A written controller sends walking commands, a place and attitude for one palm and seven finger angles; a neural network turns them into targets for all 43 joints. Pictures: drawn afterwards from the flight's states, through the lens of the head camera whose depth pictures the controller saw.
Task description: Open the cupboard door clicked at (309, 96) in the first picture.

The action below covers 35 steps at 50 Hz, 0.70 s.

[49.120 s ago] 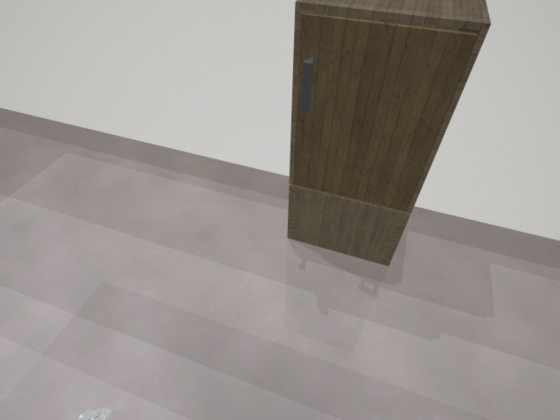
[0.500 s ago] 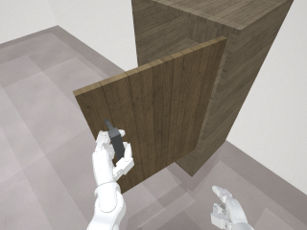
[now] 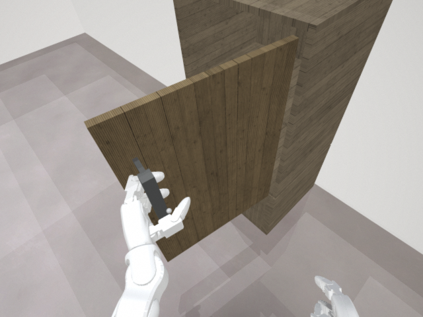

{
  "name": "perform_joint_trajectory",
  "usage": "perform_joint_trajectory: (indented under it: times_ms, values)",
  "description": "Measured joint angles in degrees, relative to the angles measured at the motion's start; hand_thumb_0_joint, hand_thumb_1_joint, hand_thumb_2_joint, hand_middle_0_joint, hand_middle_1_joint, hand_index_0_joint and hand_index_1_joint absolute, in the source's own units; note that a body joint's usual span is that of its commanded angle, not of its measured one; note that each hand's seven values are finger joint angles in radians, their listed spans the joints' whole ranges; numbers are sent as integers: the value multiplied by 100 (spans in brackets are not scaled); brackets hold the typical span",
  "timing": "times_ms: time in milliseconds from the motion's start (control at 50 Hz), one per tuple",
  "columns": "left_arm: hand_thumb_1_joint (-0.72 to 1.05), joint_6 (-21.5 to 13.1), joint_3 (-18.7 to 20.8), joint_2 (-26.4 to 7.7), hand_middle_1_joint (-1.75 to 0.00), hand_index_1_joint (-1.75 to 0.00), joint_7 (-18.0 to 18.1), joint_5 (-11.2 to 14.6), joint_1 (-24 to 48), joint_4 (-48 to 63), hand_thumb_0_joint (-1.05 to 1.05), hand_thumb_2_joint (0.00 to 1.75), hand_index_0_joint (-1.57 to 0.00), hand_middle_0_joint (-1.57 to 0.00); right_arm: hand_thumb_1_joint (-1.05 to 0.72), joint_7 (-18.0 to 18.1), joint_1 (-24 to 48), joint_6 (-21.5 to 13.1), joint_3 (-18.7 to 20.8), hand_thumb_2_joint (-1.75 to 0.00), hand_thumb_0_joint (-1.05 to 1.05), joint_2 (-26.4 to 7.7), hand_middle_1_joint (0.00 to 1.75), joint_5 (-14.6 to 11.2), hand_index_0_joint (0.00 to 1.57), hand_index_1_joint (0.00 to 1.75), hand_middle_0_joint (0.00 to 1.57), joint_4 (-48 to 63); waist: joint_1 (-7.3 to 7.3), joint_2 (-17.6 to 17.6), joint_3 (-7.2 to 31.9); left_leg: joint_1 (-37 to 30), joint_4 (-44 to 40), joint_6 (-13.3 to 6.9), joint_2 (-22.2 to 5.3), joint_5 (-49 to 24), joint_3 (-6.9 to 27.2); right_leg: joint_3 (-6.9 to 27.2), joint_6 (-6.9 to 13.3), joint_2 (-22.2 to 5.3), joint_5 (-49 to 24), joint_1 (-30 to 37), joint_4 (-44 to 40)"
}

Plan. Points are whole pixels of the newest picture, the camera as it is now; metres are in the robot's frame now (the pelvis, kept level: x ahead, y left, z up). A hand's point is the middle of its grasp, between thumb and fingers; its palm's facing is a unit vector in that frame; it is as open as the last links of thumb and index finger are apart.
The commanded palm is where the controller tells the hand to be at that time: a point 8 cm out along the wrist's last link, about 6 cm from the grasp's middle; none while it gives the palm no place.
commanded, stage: open thumb and fingers to let go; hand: left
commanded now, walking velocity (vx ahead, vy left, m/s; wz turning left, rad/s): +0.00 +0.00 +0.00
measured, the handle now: (150, 190) +0.34 +0.13 +0.06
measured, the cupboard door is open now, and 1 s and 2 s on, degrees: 80 82 82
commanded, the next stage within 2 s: slide the hand sideways off the handle in 0.48 s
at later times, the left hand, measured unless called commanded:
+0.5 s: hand (166, 209) +0.30 +0.10 +0.06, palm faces +0.30 -0.95 +0.00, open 15.1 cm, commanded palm +0.26 +0.14 +0.06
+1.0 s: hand (160, 231) +0.26 +0.10 +0.06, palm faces -0.14 -0.99 +0.03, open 16.3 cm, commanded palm +0.24 +0.15 +0.06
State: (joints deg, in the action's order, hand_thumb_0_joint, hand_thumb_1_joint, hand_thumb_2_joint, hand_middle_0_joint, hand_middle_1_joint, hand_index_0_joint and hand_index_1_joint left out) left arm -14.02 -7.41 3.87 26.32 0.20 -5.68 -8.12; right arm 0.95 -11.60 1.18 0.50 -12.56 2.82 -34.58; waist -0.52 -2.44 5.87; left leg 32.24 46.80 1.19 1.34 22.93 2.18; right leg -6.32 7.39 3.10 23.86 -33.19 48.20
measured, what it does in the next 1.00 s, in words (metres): shifts its weight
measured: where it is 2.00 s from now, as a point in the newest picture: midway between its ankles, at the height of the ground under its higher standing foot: outside the picture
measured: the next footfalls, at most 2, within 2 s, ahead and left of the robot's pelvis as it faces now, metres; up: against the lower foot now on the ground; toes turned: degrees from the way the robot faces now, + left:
none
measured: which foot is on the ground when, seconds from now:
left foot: down 0.00-1.00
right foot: down 0.00-1.00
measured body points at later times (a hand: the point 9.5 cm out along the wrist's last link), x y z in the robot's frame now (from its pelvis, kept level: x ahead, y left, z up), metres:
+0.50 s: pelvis -0.01 +0.04 -0.01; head +0.02 +0.02 +0.44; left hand +0.28 +0.15 +0.06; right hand +0.17 -0.17 -0.11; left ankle +0.01 +0.15 -0.70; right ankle +0.01 -0.03 -0.70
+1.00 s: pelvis -0.01 +0.08 -0.01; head +0.02 +0.07 +0.44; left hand +0.26 +0.16 +0.06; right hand +0.16 -0.14 -0.09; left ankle +0.01 +0.15 -0.70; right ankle +0.01 -0.03 -0.70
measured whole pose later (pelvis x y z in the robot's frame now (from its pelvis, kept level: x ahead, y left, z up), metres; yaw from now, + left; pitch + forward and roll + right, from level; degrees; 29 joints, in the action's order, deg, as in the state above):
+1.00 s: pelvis -0.01 +0.08 -0.01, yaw -2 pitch +7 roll -1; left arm -12.6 -16.6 0.4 8.8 0.5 -6.9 -3.7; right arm -0.4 -14.1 -3.4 -2.0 -12.1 -0.1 -27.5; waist -0.1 -2.1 5.2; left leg 35.4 53.2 -4.1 3.8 25.4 -1.3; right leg -2.8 1.7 0.7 24.4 -35.7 52.5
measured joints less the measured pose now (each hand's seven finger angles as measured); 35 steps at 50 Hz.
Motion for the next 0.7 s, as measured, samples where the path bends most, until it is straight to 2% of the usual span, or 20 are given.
perform_joint_trajectory:
  times_ms: [140, 240, 460, 600, 620, 640, 700]
  values:
    - [-17, -53, -57, 83, -121, -123, 142, -55, 35, -103, 0, 44, -32, -31, -90, -19, 37, -99, 18, -90, 2, 31, 30, -5, 19, 30, 20, 24, -17, 1, 53, 65, 64, 15, 19, -4, -7, 43, -36, -3, -32, -66, 44]
    - [-37, -67, -199, 163, -113, -114, 330, -197, 93, -177, 0, 36, -30, -29, -90, -28, 68, -149, -6, -90, 1, 69, 30, 14, 19, 30, 20, 63, -8, 1, 61, 126, 161, -24, 50, 22, -29, 61, -95, -36, -22, -109, 107]
    - [-49, 15, -523, 227, -73, -73, 608, -396, 449, -375, -1, 31, -24, -24, -90, -63, 114, -161, -90, -90, 1, 199, 30, 55, 20, 30, 20, 123, 37, 3, 70, 340, 438, -202, 117, 143, -114, 132, -249, -106, 29, -284, 289]
    - [-50, 143, -701, 203, -61, -63, 692, -438, 538, -349, -1, 30, -32, -33, -90, -101, 108, -103, -136, -90, 1, 240, 30, 60, 20, 30, 20, 144, 80, -21, 72, 418, 608, -297, 145, 228, -155, 165, -338, -136, 75, -333, 396]
    - [-50, 142, -704, 176, -60, -61, 604, -489, 527, -326, -1, 30, -32, -33, -90, -113, 113, -108, -155, -90, 1, 234, 30, 50, 20, 30, 20, 145, 75, -16, 51, 422, 626, -311, 155, 233, -158, 167, -350, -146, 79, -335, 413]
    - [-50, 105, -690, 106, -58, -59, 354, -524, 497, -288, -1, 30, -30, -32, -90, -122, 94, -118, -169, -90, 1, 223, 30, 29, 20, 30, 20, 172, 78, -6, 29, 434, 644, -327, 170, 233, -158, 165, -361, -162, 84, -345, 433]
    - [-50, -71, -696, -345, -50, -52, -728, -472, 452, -210, -1, 30, -21, -28, -90, -89, -34, -162, -190, -90, 1, 164, 30, -49, 20, 30, 20, 280, 130, 2, -22, 461, 692, -367, 204, 231, -153, 156, -391, -197, 90, -358, 477]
